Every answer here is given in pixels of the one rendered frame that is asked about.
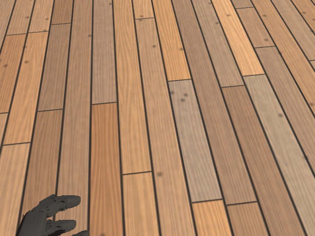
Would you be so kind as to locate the left robot hand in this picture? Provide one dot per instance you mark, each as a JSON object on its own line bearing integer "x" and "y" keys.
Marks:
{"x": 35, "y": 222}

